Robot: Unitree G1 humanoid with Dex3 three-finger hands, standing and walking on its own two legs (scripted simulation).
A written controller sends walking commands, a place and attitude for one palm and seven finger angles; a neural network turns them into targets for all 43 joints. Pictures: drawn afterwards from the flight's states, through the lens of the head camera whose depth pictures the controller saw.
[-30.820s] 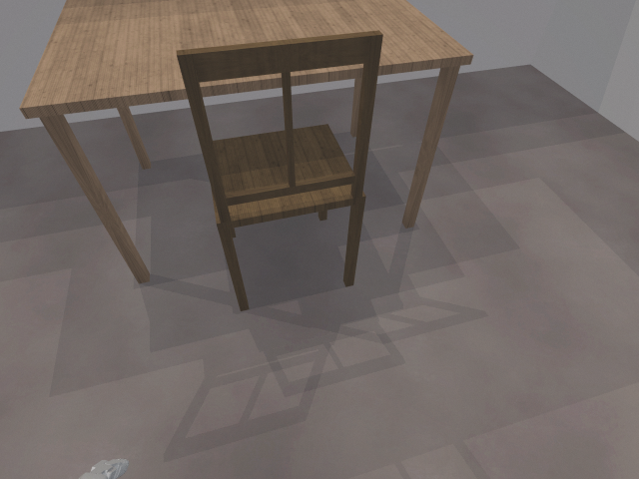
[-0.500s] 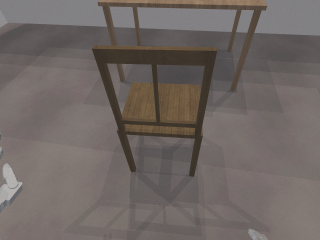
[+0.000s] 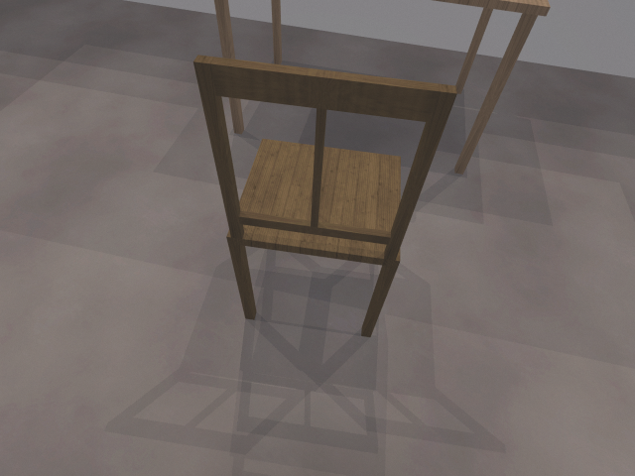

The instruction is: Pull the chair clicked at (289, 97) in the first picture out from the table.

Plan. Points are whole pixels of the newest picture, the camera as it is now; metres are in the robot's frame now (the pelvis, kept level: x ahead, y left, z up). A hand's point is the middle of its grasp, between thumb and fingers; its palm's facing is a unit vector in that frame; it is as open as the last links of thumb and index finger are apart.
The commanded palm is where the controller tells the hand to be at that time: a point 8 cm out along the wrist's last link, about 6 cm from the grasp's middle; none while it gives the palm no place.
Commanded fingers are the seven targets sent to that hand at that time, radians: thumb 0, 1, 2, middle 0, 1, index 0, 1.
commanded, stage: let the arm hang, fingers relaxed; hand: left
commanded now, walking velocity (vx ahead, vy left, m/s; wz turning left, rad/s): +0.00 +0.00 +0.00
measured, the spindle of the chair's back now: (317, 174) +0.66 +0.04 -0.06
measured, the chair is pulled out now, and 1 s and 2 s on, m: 0.72 0.72 0.72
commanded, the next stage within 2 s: look to check the result in 0.72 s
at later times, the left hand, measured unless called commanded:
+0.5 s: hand out of the picture +0.01 +0.17 -0.17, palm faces -0.01 -0.98 -0.20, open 7.4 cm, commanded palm none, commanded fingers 0.00 0.90 0.90 -0.20 -0.30 -0.20 -0.30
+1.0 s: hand out of the picture +0.00 +0.15 -0.17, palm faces +0.01 -0.98 -0.19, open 7.3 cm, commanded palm none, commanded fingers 0.00 0.90 0.90 -0.20 -0.30 -0.20 -0.30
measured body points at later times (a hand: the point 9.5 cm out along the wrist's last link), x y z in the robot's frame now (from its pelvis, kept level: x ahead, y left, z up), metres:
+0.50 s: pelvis +0.00 +0.00 +0.00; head +0.01 -0.01 +0.45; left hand +0.01 +0.22 -0.15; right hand -0.03 -0.20 -0.16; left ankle +0.00 +0.12 -0.74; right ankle +0.02 -0.10 -0.74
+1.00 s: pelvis +0.00 -0.01 +0.00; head +0.03 -0.02 +0.45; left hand +0.00 +0.20 -0.15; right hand -0.02 -0.21 -0.16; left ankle +0.00 +0.12 -0.74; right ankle +0.02 -0.10 -0.74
